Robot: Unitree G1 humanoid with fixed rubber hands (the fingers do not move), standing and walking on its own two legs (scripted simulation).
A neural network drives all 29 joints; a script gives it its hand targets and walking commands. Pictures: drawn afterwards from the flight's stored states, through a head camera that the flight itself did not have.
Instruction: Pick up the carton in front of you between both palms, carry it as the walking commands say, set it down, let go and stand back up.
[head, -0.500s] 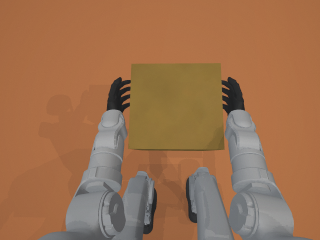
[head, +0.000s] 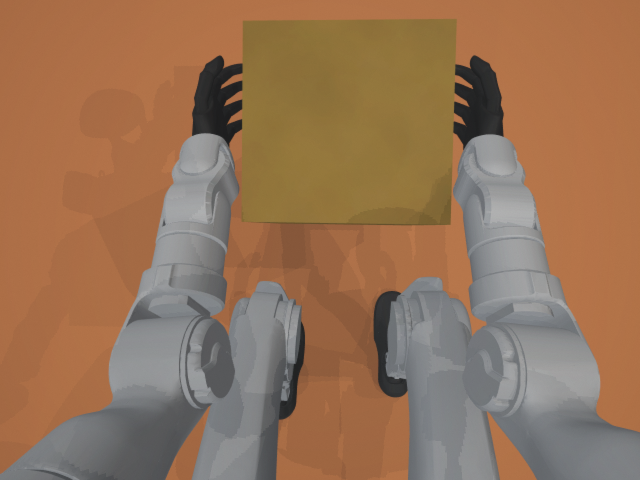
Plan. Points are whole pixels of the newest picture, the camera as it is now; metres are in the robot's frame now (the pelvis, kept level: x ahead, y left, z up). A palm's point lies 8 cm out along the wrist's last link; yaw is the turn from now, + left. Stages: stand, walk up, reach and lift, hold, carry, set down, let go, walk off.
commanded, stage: set down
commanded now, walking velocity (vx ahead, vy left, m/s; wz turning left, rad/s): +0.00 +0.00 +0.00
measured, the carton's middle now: (344, 148) +0.49 -0.02 -0.18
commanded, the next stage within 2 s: none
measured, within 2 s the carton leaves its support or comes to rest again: rests again in 1.02 s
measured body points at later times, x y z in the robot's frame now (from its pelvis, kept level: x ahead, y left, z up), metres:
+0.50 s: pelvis -0.01 +0.01 -0.09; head +0.34 +0.00 +0.19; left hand +0.53 +0.12 -0.25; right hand +0.53 -0.18 -0.24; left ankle +0.08 +0.12 -0.43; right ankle +0.12 -0.11 -0.43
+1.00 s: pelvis -0.01 +0.01 -0.11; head +0.34 +0.00 +0.17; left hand +0.52 +0.13 -0.27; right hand +0.52 -0.18 -0.27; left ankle +0.08 +0.12 -0.43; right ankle +0.12 -0.11 -0.43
